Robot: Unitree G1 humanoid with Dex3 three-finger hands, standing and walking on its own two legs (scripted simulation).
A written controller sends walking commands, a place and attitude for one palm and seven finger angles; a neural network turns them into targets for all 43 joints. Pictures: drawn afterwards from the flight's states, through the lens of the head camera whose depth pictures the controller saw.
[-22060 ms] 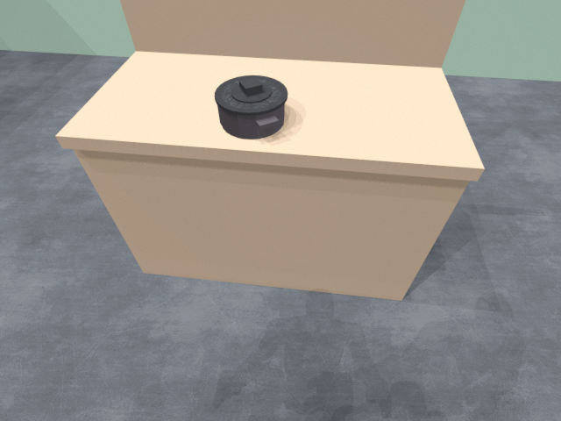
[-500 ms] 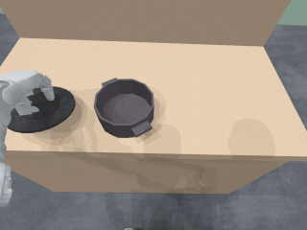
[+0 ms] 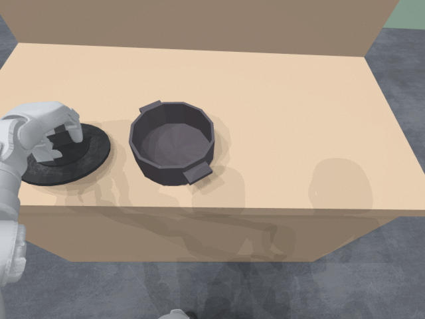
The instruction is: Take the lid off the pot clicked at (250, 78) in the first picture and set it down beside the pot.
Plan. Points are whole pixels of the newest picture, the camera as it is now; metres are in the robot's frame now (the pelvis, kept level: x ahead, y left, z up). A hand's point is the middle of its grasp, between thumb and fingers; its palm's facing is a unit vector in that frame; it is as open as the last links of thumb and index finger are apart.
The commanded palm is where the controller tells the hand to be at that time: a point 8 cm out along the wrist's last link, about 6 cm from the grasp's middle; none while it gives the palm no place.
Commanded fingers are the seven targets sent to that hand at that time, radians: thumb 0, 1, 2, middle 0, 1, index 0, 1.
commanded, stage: lower the lid onto the table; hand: left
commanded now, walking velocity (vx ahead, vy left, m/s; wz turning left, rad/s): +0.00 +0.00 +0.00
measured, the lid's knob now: (59, 142) +0.45 +0.31 +0.02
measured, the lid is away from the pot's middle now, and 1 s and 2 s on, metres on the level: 0.23 0.24 0.24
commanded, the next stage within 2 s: open the fingers wide in 0.30 s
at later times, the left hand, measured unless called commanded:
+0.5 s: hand (54, 144) +0.44 +0.31 +0.03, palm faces -0.46 -0.08 -0.88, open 7.1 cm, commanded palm +0.45 +0.31 +0.09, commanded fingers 0.00 0.51 0.98 -0.73 -0.94 -0.77 -0.96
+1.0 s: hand (52, 147) +0.43 +0.31 +0.03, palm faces -0.46 -0.06 -0.89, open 8.0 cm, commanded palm +0.45 +0.30 +0.09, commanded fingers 0.00 0.13 0.73 -0.45 -0.88 -0.46 -0.89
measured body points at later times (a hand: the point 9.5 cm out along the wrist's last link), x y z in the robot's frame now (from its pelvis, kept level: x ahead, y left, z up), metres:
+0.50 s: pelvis +0.00 +0.01 -0.01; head +0.09 +0.02 +0.43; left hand +0.46 +0.31 +0.08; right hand +0.02 -0.28 -0.12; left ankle +0.03 +0.06 -0.73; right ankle -0.03 -0.16 -0.72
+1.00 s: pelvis +0.00 +0.01 -0.01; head +0.08 +0.03 +0.43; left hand +0.45 +0.31 +0.08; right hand +0.03 -0.28 -0.13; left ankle +0.03 +0.06 -0.73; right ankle -0.03 -0.16 -0.72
